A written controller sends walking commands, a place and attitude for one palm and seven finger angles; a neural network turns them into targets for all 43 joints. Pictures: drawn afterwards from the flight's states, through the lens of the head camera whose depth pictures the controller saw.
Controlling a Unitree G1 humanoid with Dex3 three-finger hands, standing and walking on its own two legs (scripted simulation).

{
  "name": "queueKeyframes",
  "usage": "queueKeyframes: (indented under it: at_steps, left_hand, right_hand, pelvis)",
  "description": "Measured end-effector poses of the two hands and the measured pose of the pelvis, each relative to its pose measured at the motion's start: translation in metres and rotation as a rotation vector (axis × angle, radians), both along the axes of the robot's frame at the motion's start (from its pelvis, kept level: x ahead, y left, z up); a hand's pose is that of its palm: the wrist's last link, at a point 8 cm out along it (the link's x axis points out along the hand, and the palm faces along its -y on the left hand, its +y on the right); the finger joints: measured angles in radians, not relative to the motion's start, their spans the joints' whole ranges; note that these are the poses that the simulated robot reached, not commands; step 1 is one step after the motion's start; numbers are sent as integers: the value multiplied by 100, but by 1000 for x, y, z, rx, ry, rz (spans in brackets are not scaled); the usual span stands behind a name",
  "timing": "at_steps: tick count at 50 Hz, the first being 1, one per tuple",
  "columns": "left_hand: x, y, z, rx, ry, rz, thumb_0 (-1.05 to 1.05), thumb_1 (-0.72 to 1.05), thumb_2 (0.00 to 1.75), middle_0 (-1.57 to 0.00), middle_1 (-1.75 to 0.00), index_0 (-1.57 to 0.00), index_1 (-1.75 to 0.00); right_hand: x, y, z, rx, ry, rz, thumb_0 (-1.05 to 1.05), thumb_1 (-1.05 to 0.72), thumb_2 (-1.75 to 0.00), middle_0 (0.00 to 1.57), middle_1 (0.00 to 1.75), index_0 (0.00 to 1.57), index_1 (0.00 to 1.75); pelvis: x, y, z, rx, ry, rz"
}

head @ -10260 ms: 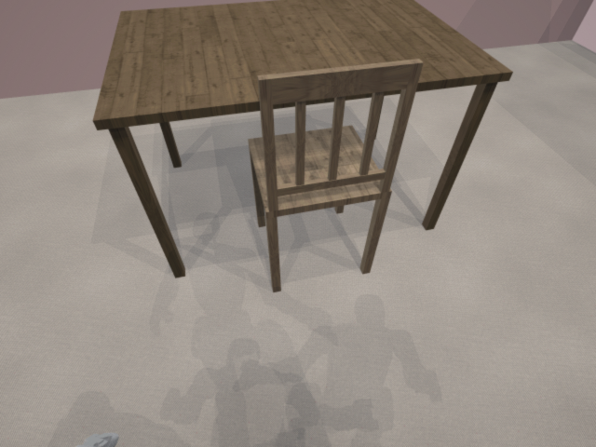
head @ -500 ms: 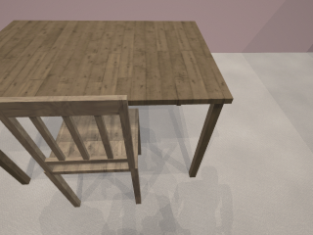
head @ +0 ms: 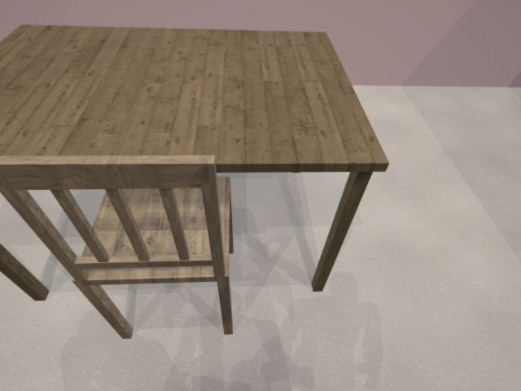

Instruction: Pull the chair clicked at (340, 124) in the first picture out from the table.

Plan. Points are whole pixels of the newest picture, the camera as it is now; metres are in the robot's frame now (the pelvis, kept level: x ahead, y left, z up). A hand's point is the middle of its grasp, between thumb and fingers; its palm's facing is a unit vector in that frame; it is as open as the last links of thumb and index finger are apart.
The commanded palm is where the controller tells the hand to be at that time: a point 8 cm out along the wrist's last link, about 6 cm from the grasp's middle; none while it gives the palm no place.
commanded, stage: raise the hand toward the chair's back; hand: left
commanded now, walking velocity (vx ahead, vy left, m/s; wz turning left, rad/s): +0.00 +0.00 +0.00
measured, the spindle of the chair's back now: (130, 227) +0.44 +0.31 -0.09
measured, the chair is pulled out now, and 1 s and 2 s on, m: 0.00 0.00 0.00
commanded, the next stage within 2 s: none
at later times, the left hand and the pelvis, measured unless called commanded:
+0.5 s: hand out of the picture +0.12 +0.17 -0.07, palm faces +0.21 -0.98 -0.04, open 9.9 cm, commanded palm +0.13 +0.23 -0.06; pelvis -0.05 -0.04 -0.11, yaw +2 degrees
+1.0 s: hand (153, 354) +0.18 +0.18 -0.05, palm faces +0.10 -0.99 -0.05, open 14.3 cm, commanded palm +0.16 +0.24 -0.05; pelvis -0.03 -0.03 -0.10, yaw +1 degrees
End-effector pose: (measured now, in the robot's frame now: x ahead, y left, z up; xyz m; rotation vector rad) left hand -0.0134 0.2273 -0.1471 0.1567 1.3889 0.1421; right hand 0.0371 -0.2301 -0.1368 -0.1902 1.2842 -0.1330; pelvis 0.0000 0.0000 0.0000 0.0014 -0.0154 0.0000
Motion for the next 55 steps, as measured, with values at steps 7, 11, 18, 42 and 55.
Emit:
queueKeyframes:
  at_steps: [7,11,18,42,55]
  left_hand:
    - [116,5,98,79,-761,84,2,88,88,-20,-29,-19,-29]
    - [177,0,146,37,-1240,15,1,82,86,-19,-28,-19,-28]
    - [160,-15,99,-128,-1395,-99,0,68,80,-18,-26,-17,-26]
    - [176,-4,102,-45,-1303,-64,1,12,56,-13,-18,-12,-17]
    - [171,8,100,-55,-1353,-75,0,-18,43,-10,-13,-9,-13]
  right_hand:
    - [24,-9,17,-32,-343,8,1,-91,-89,20,30,21,30]
    - [54,-22,15,-40,-519,50,1,-91,-89,20,30,21,30]
    - [103,-49,6,-64,-725,113,1,-91,-89,20,30,21,30]
    - [75,-34,-49,-25,-506,42,1,-90,-89,20,30,21,30]
    - [100,-35,-32,-100,-561,95,1,-91,-89,20,30,21,30]
  pelvis:
    - [-17,-6,-9,18,29,25]
    - [-35,-13,-31,1,124,29]
    - [-56,-33,-86,-3,226,13]
    - [-36,-39,-93,-31,299,20]
    - [-36,-22,-95,-50,307,27]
